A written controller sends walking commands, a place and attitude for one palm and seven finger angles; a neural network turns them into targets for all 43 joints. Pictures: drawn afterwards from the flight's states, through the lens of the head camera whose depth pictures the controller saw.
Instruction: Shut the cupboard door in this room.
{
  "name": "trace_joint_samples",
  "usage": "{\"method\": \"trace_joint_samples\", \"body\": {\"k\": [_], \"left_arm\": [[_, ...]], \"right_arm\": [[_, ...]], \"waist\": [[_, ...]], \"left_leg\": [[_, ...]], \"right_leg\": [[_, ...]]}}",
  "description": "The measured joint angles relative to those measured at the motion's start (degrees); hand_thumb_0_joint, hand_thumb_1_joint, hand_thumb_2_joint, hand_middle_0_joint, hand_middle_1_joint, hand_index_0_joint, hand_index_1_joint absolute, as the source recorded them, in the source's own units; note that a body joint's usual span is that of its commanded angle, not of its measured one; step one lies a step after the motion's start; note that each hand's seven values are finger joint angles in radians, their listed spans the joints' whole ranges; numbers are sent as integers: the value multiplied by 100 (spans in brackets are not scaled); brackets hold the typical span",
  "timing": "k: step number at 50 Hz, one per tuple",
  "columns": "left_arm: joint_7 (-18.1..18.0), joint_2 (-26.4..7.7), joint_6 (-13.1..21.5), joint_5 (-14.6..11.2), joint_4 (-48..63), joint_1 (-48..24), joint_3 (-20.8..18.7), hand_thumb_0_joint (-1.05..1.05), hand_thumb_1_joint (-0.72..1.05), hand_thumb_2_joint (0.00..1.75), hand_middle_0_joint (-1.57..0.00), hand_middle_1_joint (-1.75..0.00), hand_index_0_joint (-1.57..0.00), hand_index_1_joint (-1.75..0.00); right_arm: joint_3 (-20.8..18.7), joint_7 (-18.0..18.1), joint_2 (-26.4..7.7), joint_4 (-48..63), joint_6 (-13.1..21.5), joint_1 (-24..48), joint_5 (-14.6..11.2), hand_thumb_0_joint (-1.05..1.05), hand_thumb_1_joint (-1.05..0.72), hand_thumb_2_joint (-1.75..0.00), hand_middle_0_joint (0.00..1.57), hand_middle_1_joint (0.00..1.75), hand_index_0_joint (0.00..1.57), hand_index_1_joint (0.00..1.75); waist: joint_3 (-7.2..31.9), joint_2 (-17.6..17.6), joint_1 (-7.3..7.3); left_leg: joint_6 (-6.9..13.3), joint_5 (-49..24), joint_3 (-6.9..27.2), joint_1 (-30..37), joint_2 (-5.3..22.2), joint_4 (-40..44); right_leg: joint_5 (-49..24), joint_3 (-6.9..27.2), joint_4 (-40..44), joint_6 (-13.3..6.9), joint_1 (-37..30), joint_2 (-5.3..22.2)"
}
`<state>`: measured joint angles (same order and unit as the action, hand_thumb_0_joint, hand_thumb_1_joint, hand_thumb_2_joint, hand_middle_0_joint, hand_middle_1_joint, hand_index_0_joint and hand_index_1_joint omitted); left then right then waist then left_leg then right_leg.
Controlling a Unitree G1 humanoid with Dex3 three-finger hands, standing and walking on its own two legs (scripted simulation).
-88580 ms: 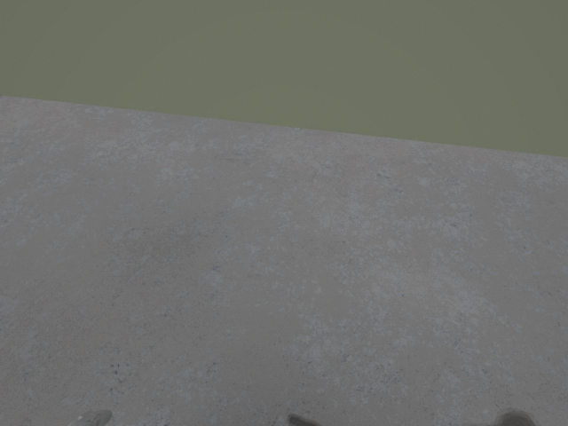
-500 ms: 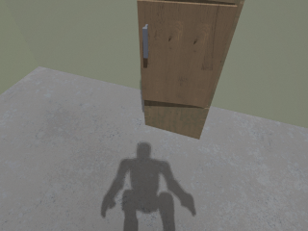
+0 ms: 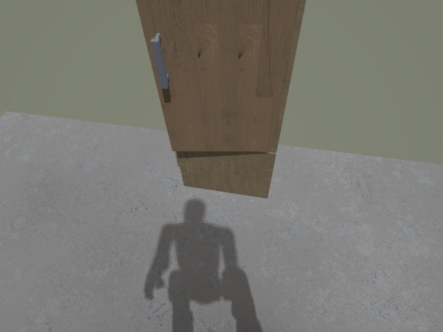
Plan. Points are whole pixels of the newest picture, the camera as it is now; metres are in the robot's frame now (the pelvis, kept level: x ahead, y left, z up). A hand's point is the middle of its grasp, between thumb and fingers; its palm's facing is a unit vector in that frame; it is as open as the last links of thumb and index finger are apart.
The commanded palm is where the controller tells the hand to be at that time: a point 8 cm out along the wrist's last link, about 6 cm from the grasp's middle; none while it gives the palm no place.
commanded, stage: take the last steps up to it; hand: left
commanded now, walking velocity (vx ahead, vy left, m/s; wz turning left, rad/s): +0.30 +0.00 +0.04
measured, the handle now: (161, 61) +0.82 +0.21 +0.06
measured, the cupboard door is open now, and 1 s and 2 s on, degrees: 10 10 10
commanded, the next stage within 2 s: come to a stop and stand still in 0.80 s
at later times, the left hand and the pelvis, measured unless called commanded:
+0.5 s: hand (137, 331) +0.15 +0.19 -0.16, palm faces +0.07 -0.99 -0.15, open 7.4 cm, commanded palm none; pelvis +0.15 +0.02 +0.02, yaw +1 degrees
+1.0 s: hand (170, 258) +0.31 +0.15 -0.17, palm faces +0.11 -0.99 -0.10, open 7.4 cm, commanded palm none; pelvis +0.34 +0.01 +0.01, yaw +1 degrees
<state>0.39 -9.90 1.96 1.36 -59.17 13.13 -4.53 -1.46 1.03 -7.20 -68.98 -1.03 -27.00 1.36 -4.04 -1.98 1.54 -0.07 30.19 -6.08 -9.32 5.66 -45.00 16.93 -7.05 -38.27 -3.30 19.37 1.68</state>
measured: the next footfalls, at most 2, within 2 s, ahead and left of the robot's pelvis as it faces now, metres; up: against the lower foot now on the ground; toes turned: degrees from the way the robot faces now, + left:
left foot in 0.32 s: +0.19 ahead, +0.14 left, +0.00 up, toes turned +10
right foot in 0.62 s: +0.36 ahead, -0.10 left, +0.00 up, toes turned +0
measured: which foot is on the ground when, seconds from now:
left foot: up 0.00-0.30, down 0.32-0.62, up 0.64-0.92, down 0.94-1.00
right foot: down 0.00-0.32, up 0.34-0.60, down 0.62-1.00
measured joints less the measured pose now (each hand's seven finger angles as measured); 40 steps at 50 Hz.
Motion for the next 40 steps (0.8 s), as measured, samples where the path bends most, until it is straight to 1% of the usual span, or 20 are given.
{"method": "trace_joint_samples", "body": {"k": [2,3,5,7,10,13,15,16,17,19,21,22,24,28,31,32,34,36,37,40], "left_arm": [[-77,41,30,-11,4,33,21,1,92,90,-20,-30,-19,-30],[-118,64,21,1,-14,78,34,1,92,90,-20,-30,-19,-30],[-161,124,5,24,-93,183,64,1,92,90,-20,-30,-19,-30],[-160,189,12,39,-188,291,100,1,91,90,-20,-30,-19,-30],[-116,282,40,46,-310,419,139,1,91,90,-20,-30,-19,-30],[-73,377,70,37,-401,541,155,1,91,90,-20,-30,-20,-30],[-54,419,50,20,-455,662,151,1,91,90,-20,-30,-20,-30],[-40,432,28,11,-466,737,150,1,90,90,-20,-30,-20,-30],[-24,412,-14,5,-497,760,145,1,90,90,-20,-30,-20,-30],[-2,343,-120,31,-551,724,138,1,90,90,-20,-30,-20,-30],[28,258,-176,45,-542,605,108,1,90,90,-20,-30,-20,-30],[44,216,-179,49,-502,529,91,1,90,90,-20,-30,-20,-30],[65,149,-166,45,-376,374,66,1,91,90,-20,-30,-19,-30],[61,22,-112,40,-147,132,28,2,92,90,-20,-30,-19,-30],[74,-107,-20,46,-11,74,-4,1,92,90,-20,-30,-19,-30],[59,-133,32,55,19,62,-17,1,92,90,-20,-30,-19,-30],[5,-55,81,43,28,17,-9,1,91,90,-20,-30,-19,-30],[-64,27,107,27,17,85,18,1,91,90,-20,-30,-19,-30],[-96,67,106,29,-7,139,31,1,91,90,-20,-30,-19,-30],[-132,185,106,40,-137,306,84,1,91,90,-20,-30,-19,-30]], "right_arm": [[-55,-32,-26,-1,-97,171,6,1,-90,-90,20,30,20,30],[-81,-42,-40,54,-104,279,18,1,-90,-90,20,30,20,30],[-120,-57,-63,246,-63,496,33,1,-90,-90,20,30,20,30],[-141,-76,-64,473,0,707,27,1,-91,-90,19,30,20,30],[-143,-106,-50,756,93,1007,23,1,-91,-90,19,30,19,30],[-167,-85,-189,855,141,1234,28,2,-94,-90,19,30,19,30],[-155,-101,-276,926,234,1320,23,2,-94,-90,19,30,19,30],[-150,-97,-313,965,303,1351,38,2,-94,-90,19,30,19,30],[-154,-78,-301,988,359,1399,65,2,-94,-90,19,30,19,30],[-128,-37,-243,1060,420,1412,101,1,-93,-90,19,30,19,30],[-94,1,-169,1091,438,1310,103,1,-92,-90,19,30,19,30],[-77,18,-134,1064,438,1242,99,1,-92,-90,19,30,19,30],[-48,33,-75,955,415,1094,93,0,-92,-90,19,30,19,30],[-35,-1,1,683,290,819,82,0,-91,-90,19,30,20,30],[-54,-43,55,515,181,605,52,0,-90,-90,20,30,20,30],[-59,-64,54,478,141,551,27,0,-90,-90,20,30,20,30],[-86,-99,-32,401,23,599,6,1,-90,-90,20,30,20,30],[-112,-115,-104,379,-25,748,17,1,-90,-90,20,30,20,30],[-122,-117,-129,410,-12,831,22,1,-90,-90,20,30,20,30],[-130,-113,-169,600,74,1074,17,1,-91,-90,19,30,20,30]], "waist": [[33,-37,-11],[68,-19,-2],[149,26,31],[218,90,53],[258,175,3],[216,218,-117],[193,235,-171],[194,245,-188],[167,326,-191],[122,442,-168],[111,474,-126],[104,464,-120],[99,397,-125],[96,188,-89],[112,144,-76],[125,128,-100],[78,-86,-120],[74,-145,-130],[81,-131,-124],[117,-18,-80]], "left_leg": [[92,-46,216,-639,-70,-1279],[104,-174,236,-925,-83,-1636],[90,-501,208,-1353,-50,-1775],[65,-744,151,-1574,0,-1368],[50,-1017,113,-1631,37,-428],[54,-1250,72,-1444,15,456],[58,-1461,-3,-1141,-19,1084],[107,-1713,-20,-1025,-32,1281],[126,-1772,-86,-1025,-69,1149],[130,-1547,-218,-915,-126,1031],[114,-1465,-272,-713,-190,1248],[89,-1502,-279,-595,-216,1417],[61,-1579,-274,-360,-248,1743],[-27,-1471,-242,26,-214,2006],[-131,-1039,-237,144,-176,1627],[-65,-732,-202,48,-163,1268],[74,-155,90,-402,-128,33],[136,-300,230,-930,-179,-1030],[137,-429,231,-1144,-183,-1284],[79,-722,148,-1517,-146,-1016]], "right_leg": [[98,-95,100,-28,-146,-57],[84,-117,254,-30,-243,-76],[-42,-152,647,2,-460,-110],[-150,-175,1018,19,-680,-130],[-189,-205,1382,51,-968,-149],[-40,-235,1435,138,-1212,-142],[207,-227,1214,217,-1289,-122],[408,-190,929,225,-1225,-99],[664,-102,405,195,-1053,-29],[1017,147,-944,104,-510,4],[856,255,-1855,77,29,43],[728,275,-2005,90,231,79],[498,289,-1795,135,485,163],[151,231,-486,202,472,252],[-129,195,493,188,116,220],[-393,201,522,152,98,211],[-264,73,293,118,41,98],[-146,25,498,105,-180,16],[-166,20,685,109,-315,-12],[-283,15,1226,133,-697,-46]]}}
